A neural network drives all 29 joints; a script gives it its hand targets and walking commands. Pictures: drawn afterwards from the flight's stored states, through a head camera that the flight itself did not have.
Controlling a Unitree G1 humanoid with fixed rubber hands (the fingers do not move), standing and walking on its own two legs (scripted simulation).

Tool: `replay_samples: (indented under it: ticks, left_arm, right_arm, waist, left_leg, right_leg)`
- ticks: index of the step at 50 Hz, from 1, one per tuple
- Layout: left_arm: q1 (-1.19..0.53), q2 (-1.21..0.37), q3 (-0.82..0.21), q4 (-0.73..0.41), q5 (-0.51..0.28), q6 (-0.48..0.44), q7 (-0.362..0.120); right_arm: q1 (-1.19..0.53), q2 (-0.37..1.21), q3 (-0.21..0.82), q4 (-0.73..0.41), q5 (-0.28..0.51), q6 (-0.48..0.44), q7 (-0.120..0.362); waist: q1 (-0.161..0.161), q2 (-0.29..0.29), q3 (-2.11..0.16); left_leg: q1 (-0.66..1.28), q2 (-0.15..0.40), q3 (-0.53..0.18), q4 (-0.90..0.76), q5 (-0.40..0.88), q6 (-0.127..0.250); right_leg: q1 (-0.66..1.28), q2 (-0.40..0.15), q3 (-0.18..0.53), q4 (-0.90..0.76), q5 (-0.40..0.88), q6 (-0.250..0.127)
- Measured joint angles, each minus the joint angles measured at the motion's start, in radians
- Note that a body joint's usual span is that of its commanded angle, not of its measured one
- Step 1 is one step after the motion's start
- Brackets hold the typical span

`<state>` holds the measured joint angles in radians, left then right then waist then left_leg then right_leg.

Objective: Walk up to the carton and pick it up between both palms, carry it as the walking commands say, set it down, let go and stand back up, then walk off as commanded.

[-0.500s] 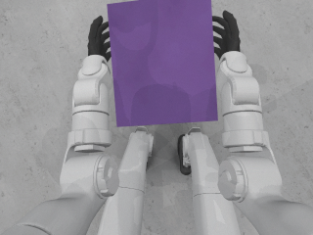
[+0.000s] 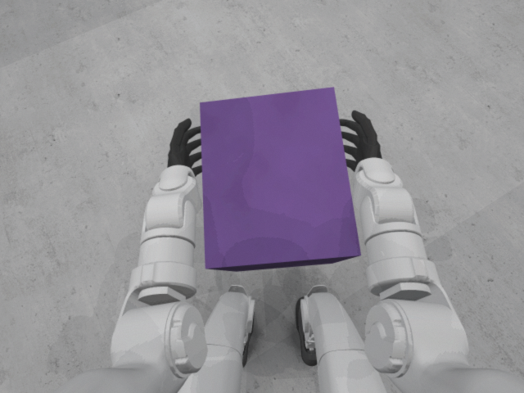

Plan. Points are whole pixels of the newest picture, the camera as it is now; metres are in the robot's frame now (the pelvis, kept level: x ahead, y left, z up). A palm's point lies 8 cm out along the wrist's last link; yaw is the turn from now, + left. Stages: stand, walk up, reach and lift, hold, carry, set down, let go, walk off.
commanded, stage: reach and lift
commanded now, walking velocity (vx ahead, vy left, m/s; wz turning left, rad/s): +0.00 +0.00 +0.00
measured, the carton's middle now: (276, 195) +0.39 +0.01 -0.07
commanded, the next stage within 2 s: hold in 2.00 s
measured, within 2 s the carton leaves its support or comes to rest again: neither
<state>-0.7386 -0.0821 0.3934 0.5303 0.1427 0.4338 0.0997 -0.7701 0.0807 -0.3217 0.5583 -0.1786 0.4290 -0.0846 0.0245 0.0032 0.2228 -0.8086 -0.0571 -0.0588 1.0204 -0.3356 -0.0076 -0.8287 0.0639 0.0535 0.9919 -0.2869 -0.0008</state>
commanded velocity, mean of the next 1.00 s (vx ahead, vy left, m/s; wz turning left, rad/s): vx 0.00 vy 0.00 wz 0.00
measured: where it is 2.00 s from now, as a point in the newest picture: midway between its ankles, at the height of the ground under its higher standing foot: (274, 344)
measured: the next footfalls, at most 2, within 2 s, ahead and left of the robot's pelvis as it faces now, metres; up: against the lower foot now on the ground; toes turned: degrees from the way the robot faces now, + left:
none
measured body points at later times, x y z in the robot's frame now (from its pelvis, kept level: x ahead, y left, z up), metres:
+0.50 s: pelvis +0.08 -0.01 +0.06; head +0.09 -0.02 +0.51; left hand +0.40 +0.16 +0.07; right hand +0.42 -0.12 +0.07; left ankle +0.10 +0.12 -0.66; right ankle +0.12 -0.11 -0.66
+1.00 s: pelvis +0.08 +0.00 +0.07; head +0.02 +0.00 +0.52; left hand +0.38 +0.15 +0.12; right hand +0.39 -0.13 +0.12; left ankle +0.10 +0.12 -0.66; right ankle +0.12 -0.11 -0.66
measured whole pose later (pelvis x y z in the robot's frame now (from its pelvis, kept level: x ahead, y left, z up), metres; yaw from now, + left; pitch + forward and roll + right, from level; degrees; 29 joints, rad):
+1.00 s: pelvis +0.08 +0.00 +0.07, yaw -1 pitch -9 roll +0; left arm -0.34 -0.17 0.31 0.35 0.23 0.71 0.05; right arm -0.35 0.18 -0.24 0.37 -0.22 0.69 -0.06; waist 0.03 0.01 0.03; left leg -0.09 -0.04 -0.06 0.52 -0.27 0.01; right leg -0.12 0.06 0.08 0.52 -0.23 -0.01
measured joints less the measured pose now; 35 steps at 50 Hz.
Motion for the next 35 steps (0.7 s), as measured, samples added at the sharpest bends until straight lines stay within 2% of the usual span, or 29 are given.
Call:
replay_samples:
  ticks: [4,6,10,14,19,24,27,30,35]
  left_arm:
    - [0.087,-0.024,0.012,0.034,0.026,0.011,-0.008]
    - [0.103,-0.042,0.055,0.067,0.07,0.013,-0.026]
    - [0.138,-0.067,0.09,0.087,0.128,0.027,-0.047]
    - [0.177,-0.075,0.103,0.098,0.144,0.029,-0.06]
    - [0.237,-0.079,0.064,0.062,0.127,0.023,-0.066]
    - [0.334,-0.07,-0.021,-0.055,0.066,0.048,-0.064]
    - [0.375,-0.062,-0.048,-0.102,0.052,0.069,-0.071]
    - [0.412,-0.064,-0.077,-0.138,0.056,0.105,-0.063]
    - [0.462,-0.072,-0.109,-0.211,0.048,0.165,-0.043]
  right_arm:
    - [0.082,0.032,-0.022,0.042,-0.025,0.006,0.007]
    - [0.096,0.057,-0.075,0.088,-0.069,-0.003,0.023]
    - [0.14,0.071,-0.095,0.113,-0.104,0.003,0.035]
    - [0.169,0.083,-0.095,0.122,-0.125,0.018,0.037]
    - [0.237,0.089,-0.04,0.051,-0.1,0.04,0.025]
    - [0.346,0.098,0.048,-0.066,-0.021,0.051,-0.008]
    - [0.392,0.11,0.077,-0.108,-0.013,0.061,-0.023]
    - [0.414,0.099,0.107,-0.128,-0.009,0.098,-0.019]
    - [0.429,0.093,0.122,-0.166,-0.006,0.158,-0.001]
  waist:
    - [0.002,-0.01,-0.159]
    - [0.002,-0.01,-0.21]
    - [0.01,-0.004,-0.241]
    - [-0.002,0.012,-0.23]
    - [0.004,0.01,-0.19]
    - [0.021,0.002,-0.186]
    - [0.024,-0.006,-0.206]
    - [0.02,-0.005,-0.221]
    - [-0.007,0.001,-0.229]
  left_leg:
    - [0.049,0.004,0.001,-0.07,0.002,-0.001]
    - [0.092,0.006,-0.002,-0.1,-0.001,-0.001]
    - [0.204,0.01,-0.006,-0.156,-0.007,0.0]
    - [0.302,0.01,-0.017,-0.206,-0.008,0.0]
    - [0.403,0.017,-0.017,-0.281,0.004,-0.002]
    - [0.468,0.025,-0.018,-0.358,0.024,-0.005]
    - [0.497,0.027,-0.027,-0.389,0.031,-0.007]
    - [0.529,0.027,-0.04,-0.412,0.035,-0.008]
    - [0.589,0.025,-0.046,-0.442,0.041,-0.003]
  right_leg:
    - [0.044,0.0,0.005,-0.062,0.0,-0.006]
    - [0.087,0.001,0.004,-0.09,-0.005,-0.011]
    - [0.196,0.001,0.004,-0.141,-0.013,-0.016]
    - [0.297,-0.002,-0.005,-0.19,-0.019,-0.02]
    - [0.394,0.001,0.0,-0.258,-0.008,-0.024]
    - [0.455,0.004,0.004,-0.33,0.012,-0.028]
    - [0.489,0.004,-0.004,-0.365,0.017,-0.031]
    - [0.53,0.002,-0.015,-0.399,0.023,-0.032]
    - [0.598,-0.003,-0.018,-0.44,0.031,-0.028]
